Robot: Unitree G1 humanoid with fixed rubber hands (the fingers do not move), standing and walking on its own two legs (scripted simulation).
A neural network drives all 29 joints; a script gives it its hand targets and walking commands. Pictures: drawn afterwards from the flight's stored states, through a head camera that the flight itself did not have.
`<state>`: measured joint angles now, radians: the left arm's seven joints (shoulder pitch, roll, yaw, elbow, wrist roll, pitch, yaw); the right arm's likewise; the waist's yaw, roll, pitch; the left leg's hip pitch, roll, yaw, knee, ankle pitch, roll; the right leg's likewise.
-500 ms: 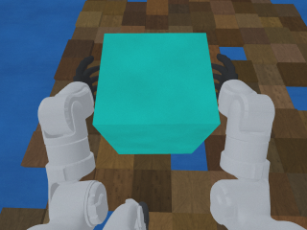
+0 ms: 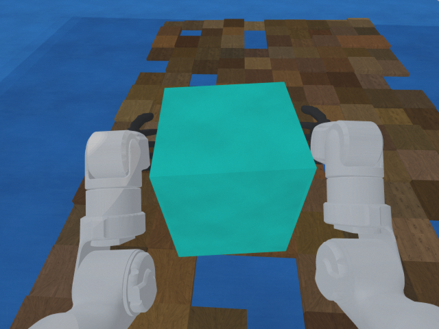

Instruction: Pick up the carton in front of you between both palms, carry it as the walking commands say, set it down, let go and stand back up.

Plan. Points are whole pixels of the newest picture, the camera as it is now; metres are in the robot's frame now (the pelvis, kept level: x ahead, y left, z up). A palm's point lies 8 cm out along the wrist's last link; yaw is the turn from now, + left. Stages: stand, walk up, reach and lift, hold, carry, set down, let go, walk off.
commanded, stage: carry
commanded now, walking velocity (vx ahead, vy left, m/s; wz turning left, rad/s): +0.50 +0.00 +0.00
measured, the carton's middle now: (228, 174) +0.38 +0.00 +0.09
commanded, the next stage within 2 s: none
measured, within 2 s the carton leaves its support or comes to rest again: neither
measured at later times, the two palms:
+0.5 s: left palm (159, 88) +0.68 +0.18 +0.08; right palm (274, 90) +0.66 -0.12 +0.09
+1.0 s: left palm (161, 33) +0.97 +0.21 +0.11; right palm (250, 25) +1.02 -0.08 +0.11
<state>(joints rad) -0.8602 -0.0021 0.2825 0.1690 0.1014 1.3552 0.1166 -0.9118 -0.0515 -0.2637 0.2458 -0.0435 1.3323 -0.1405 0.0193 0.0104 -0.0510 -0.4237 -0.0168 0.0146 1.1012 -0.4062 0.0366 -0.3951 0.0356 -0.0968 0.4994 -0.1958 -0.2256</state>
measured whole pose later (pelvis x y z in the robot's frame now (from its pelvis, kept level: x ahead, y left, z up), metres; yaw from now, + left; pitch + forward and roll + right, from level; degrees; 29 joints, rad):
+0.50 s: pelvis +0.30 +0.05 +0.00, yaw -1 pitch +7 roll -2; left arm -0.66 -0.03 0.22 0.05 0.06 1.20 0.13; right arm -0.63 0.04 -0.24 0.03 -0.06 1.17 -0.14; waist -0.06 0.00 0.04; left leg -0.34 -0.03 0.09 0.44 -0.22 0.10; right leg -0.60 -0.01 -0.02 1.05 -0.36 -0.01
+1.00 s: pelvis +0.63 +0.02 +0.00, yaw +3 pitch +7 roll +1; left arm -0.63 0.00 0.19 0.09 0.01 1.20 0.15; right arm -0.67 0.01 -0.22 0.11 -0.07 1.21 -0.11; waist 0.11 -0.01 -0.05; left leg -0.73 0.02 0.00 1.12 -0.43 0.03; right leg -0.38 0.05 -0.03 0.55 -0.28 -0.08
